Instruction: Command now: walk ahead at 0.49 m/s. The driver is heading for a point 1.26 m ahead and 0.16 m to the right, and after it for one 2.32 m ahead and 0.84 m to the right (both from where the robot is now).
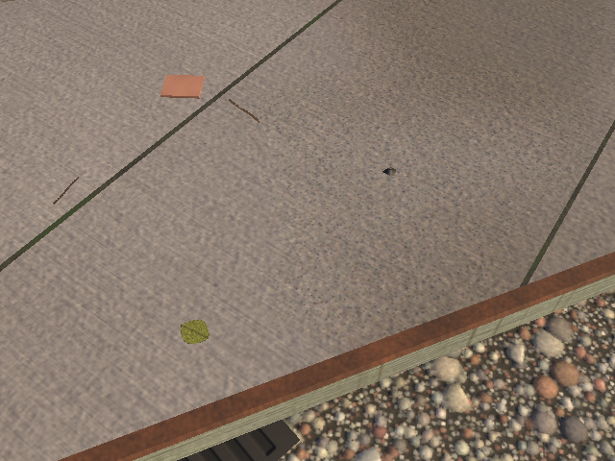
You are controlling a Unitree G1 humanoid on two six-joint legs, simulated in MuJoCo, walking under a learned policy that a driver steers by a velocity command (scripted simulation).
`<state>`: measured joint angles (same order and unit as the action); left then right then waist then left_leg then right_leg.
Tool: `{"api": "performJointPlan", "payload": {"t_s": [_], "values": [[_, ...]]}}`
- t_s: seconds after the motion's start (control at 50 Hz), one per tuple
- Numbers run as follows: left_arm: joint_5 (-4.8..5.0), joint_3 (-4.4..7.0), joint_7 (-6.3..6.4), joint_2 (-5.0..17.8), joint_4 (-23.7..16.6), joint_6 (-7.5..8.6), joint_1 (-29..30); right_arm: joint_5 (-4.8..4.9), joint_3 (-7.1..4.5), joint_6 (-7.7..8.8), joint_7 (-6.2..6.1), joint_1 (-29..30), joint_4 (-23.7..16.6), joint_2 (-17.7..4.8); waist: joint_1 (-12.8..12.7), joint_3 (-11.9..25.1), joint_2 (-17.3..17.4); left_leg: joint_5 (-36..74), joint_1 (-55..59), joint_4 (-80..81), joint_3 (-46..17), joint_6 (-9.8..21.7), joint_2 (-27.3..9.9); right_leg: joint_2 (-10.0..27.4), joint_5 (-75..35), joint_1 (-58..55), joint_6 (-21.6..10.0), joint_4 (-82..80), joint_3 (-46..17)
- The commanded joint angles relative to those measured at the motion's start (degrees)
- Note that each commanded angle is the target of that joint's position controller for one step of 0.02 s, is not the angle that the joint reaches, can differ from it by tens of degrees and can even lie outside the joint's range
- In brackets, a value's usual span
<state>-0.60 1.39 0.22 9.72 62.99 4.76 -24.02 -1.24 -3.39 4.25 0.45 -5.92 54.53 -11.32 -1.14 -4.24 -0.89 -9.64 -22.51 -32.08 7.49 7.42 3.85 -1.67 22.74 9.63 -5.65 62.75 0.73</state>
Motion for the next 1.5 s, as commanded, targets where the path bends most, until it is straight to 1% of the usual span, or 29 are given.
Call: {"api": "performJointPlan", "payload": {"t_s": [0.02, 0.06, 0.12, 0.34, 0.4, 0.44, 0.46, 0.48, 0.5, 0.52, 0.54, 0.58, 0.66, 0.76, 0.82, 0.9, 0.94, 0.98, 1.02, 1.04, 1.06, 1.08, 1.12, 1.16, 1.2, 1.24, 1.34, 1.42, 1.5], "values": [[-0.61, 1.39, -0.54, 5.0, -5.0, 0.72, 2.6, 0.71, -0.88, 0.51, 0.14, -7.9, 1.3, -4.1, 1.7, 1.1, 0.2, -10.5, 16.1, 23.5, -29.0, 8.2, -20.1, 5.7, -6.3, 23.1, -0.8, 9.4, -3.7], [-1.72, 1.16, -0.97, 2.8, -4.4, -0.69, 0.5, 0.52, 0.20, 1.52, -0.52, -10.1, 3.2, -1.8, -0.9, 0.9, 1.2, 0.4, 10.9, 24.2, -21.2, 6.0, -16.6, 7.1, -7.1, 17.9, 0.7, 4.8, -3.5], [-1.84, 1.30, -1.48, 2.8, -6.1, -1.98, 4.3, 0.58, 0.03, 2.49, -0.74, -14.3, 4.8, -4.4, -1.4, 0.1, 2.1, 8.2, 10.9, 25.4, -16.0, 5.9, -15.1, 7.9, -10.1, 21.0, 2.3, 0.4, -1.4], [-0.60, 0.61, -1.64, 3.3, -14.6, -1.65, 27.3, 0.06, 0.79, 2.17, -1.37, -25.0, 7.0, -5.0, 4.4, -1.5, 5.0, 27.3, 25.4, 22.5, -9.3, 3.1, -14.0, 4.7, -22.0, 25.8, 3.0, -27.2, 4.3], [-0.60, 1.12, -0.99, 4.4, -14.4, -1.07, 24.1, -0.51, 0.56, 1.99, -1.82, -23.2, 6.8, -5.9, 1.7, 0.4, 6.3, 42.1, 28.9, 15.6, -8.4, 2.6, -15.7, 2.3, -15.0, 19.9, 0.2, -29.9, 5.0], [-1.03, 2.21, -0.19, 6.0, -10.2, -0.14, 11.6, -0.36, 0.33, 1.74, -1.88, -21.0, 6.4, -6.6, -3.5, 6.3, 5.1, 50.7, 28.4, 1.1, -7.1, 1.2, -14.0, -1.2, -15.0, 6.5, -2.1, -35.6, 6.1], [-1.96, 3.13, 0.33, 8.1, -7.5, 0.52, 2.7, 0.30, 0.53, 1.76, -1.75, -20.1, 5.8, -6.4, -7.0, 10.9, 3.8, 40.2, 20.3, -10.4, -5.9, 0.2, -12.0, 2.5, -18.4, -6.9, -3.6, -37.6, 3.0], [-3.25, 4.66, 0.87, 14.2, -6.3, 0.66, -6.1, 1.92, 1.58, 1.83, -1.36, -22.9, 3.7, -2.0, -7.6, 19.1, -5.8, 11.5, 4.5, -30.9, -2.4, -1.8, -6.0, 19.5, -20.2, -23.4, -7.6, -38.6, -17.7], [-1.51, 5.55, 0.10, 16.3, -5.7, -0.53, -4.7, 2.55, 0.80, 1.42, -1.13, -28.3, 4.8, -2.3, -4.2, 23.1, -12.4, -19.9, -7.9, -45.5, -6.8, -2.3, 1.2, 26.7, -20.9, -27.8, -14.4, -45.3, -37.5], [-0.27, 4.87, -0.35, 12.9, -6.9, -0.97, 2.1, 0.82, 0.07, 0.79, -1.32, -23.9, 4.5, -4.7, -2.0, 14.9, -3.8, -15.3, -12.5, -49.3, -10.5, -1.8, -3.3, 23.7, -10.2, -20.1, -12.8, -46.5, -31.2], [-0.07, 3.60, -0.62, 8.4, -7.6, -0.76, 6.6, 0.04, 0.08, 1.01, -0.95, -18.5, 3.0, -4.0, -1.5, 7.5, -1.0, -11.3, -14.4, -48.5, -9.8, -1.9, -5.0, 21.2, -6.1, -11.6, -11.0, -49.2, -24.7], [-0.67, 2.01, -0.53, 3.7, -6.3, -0.15, 7.0, -0.77, -0.02, 0.38, -0.15, -16.1, 2.0, -2.2, 1.3, 2.0, -0.8, -6.8, -13.5, -47.5, -8.9, -2.2, -7.7, 16.1, -9.5, -2.4, -7.0, -52.5, -16.5], [-0.55, 1.81, -0.45, 4.9, -2.8, 1.46, 0.4, -1.07, 0.24, -1.79, 0.76, -15.9, 1.2, 0.5, 2.9, 2.6, -2.0, -5.0, -18.3, -55.1, -6.1, -3.6, -7.5, 13.5, -22.0, -0.1, -7.2, -52.0, -9.9], [-1.20, 0.12, -0.69, 3.7, 0.2, 1.61, -8.0, -0.65, 2.38, -2.65, -0.95, 1.2, -7.9, 3.4, 0.5, -1.7, -1.6, -11.9, -49.7, -79.9, -4.9, -2.2, -8.8, 15.4, -6.8, -3.0, -8.1, -50.8, -13.1], [-1.20, -0.87, 0.16, 3.5, 1.4, 1.40, -10.6, -1.41, 4.63, -2.35, -0.77, 9.6, -14.5, 4.8, 0.6, -2.9, -0.1, -10.7, -52.4, -73.0, -2.6, -2.1, -9.3, 12.6, -4.0, 0.8, -5.5, -52.5, -11.3], [0.48, -1.11, 2.48, 4.7, -0.1, 1.19, -9.8, -0.52, 5.16, -3.10, 0.29, 10.2, -16.9, 2.6, 0.8, -0.6, -0.2, -7.2, -35.0, -46.3, 0.3, -2.0, -9.8, 12.3, -29.2, -1.7, -6.5, -60.9, -5.1], [0.75, -0.96, 2.05, 5.8, -0.2, 0.95, -9.2, 0.73, 5.69, -3.28, 0.31, 8.1, -16.6, 3.8, 2.6, 1.1, -2.6, -9.1, -23.5, -34.9, 4.0, 0.5, -6.6, 12.5, -57.1, -6.2, -5.8, -57.9, 0.2], [0.14, -0.07, 1.60, 8.5, -0.7, 0.56, -10.6, 0.93, 4.43, -2.56, -0.22, 1.2, -14.0, 1.6, 5.2, 7.7, -6.7, -12.9, -12.0, -28.7, 7.0, 2.3, -0.4, 14.3, -90.9, -13.9, -4.8, -44.6, 1.3], [0.14, 1.39, 0.36, 11.2, -1.9, 0.93, -7.6, 1.11, 2.26, -1.39, -0.87, -13.9, -10.3, -3.1, 12.8, 16.1, -10.4, -12.9, 5.8, -17.7, -2.4, 5.4, -0.9, 14.6, -90.2, -12.7, -2.4, -20.4, 2.4], [2.02, 0.55, -0.89, 5.1, -5.2, 1.57, -11.0, -0.62, -0.10, -0.77, -0.96, -20.6, -8.4, -10.3, 11.4, 23.4, 1.6, -19.0, 22.4, -7.1, -31.5, 11.0, -17.4, 6.9, -59.2, 5.8, 0.6, 2.1, 2.5], [0.45, 1.76, -2.00, 5.2, -6.8, 1.98, -8.0, 0.47, -1.64, -1.81, -0.74, -20.1, -6.7, -13.1, 9.9, 24.5, 11.5, -12.6, 24.8, 15.8, -61.0, 13.2, -24.5, -4.9, -8.4, 19.6, 1.9, 23.4, -1.6], [-0.52, 1.67, -1.94, 3.0, -9.4, 1.54, -7.4, 0.75, -1.52, -1.38, -0.15, -10.9, -7.5, -12.4, 3.3, 17.2, 6.2, -16.5, 17.6, 15.2, -55.1, 11.8, -27.2, -0.5, -9.8, 25.6, 1.0, 31.2, -8.0], [-1.00, 2.11, -0.81, 2.6, -13.0, 0.17, 1.1, -0.30, 0.33, 0.32, 0.27, -7.6, -4.8, -2.6, 1.4, 2.7, -3.4, -15.9, 1.7, 13.8, -34.8, 6.1, -23.2, 4.0, -12.0, 29.0, -0.9, 29.7, -4.9], [-0.35, 1.95, -0.13, 0.9, -13.5, -1.95, -0.9, -1.13, 1.56, 1.63, 0.14, -7.7, -2.0, 2.6, -2.4, 1.0, 1.5, -8.6, -2.5, 15.3, -22.0, 2.0, -19.2, 5.2, -12.2, 27.6, -1.8, 27.6, -6.0], [-0.27, 1.87, -0.22, 0.7, -14.8, -3.07, 0.1, -0.36, 0.96, 2.87, 0.17, -10.3, 0.3, 1.0, -3.9, 0.3, 3.9, -2.5, 0.1, 18.6, -14.9, -0.3, -17.0, 5.5, -13.3, 30.4, -2.1, 23.7, -7.2], [-0.18, 2.17, -0.73, 2.2, -15.4, -3.63, 4.1, -0.24, 0.31, 3.13, -0.32, -10.8, -0.2, -1.2, -2.9, -0.4, 1.9, 4.3, 2.3, 21.9, -6.0, -2.5, -13.8, 4.8, -16.4, 30.4, -1.1, 13.3, -5.8], [-0.08, 2.31, -1.79, 2.4, -17.5, -3.40, 11.9, 0.83, 0.31, 3.56, -1.53, -16.6, -1.5, -3.9, 0.5, 3.1, 5.2, 31.9, 16.4, 20.7, 3.6, -5.8, -11.7, 2.8, -25.2, 30.5, 1.2, -4.8, 2.9], [-0.45, 1.34, -2.58, 1.3, -19.9, -3.68, 20.3, 0.86, 0.31, 2.77, -2.96, -20.5, -1.4, -5.0, 3.6, 1.5, 6.2, 40.4, 24.5, 20.7, 6.0, -5.7, -14.0, 1.4, -24.3, 26.4, 1.3, -22.8, 8.8], [-1.08, 2.28, -2.43, 4.3, -19.2, -4.14, 16.7, 0.43, -0.55, 1.27, -4.69, -22.5, -0.4, -7.9, 1.0, 3.8, 9.1, 64.6, 33.7, 10.1, 8.0, -5.9, -18.0, -2.5, -15.4, 20.8, -3.0, -26.6, 11.4]]}}
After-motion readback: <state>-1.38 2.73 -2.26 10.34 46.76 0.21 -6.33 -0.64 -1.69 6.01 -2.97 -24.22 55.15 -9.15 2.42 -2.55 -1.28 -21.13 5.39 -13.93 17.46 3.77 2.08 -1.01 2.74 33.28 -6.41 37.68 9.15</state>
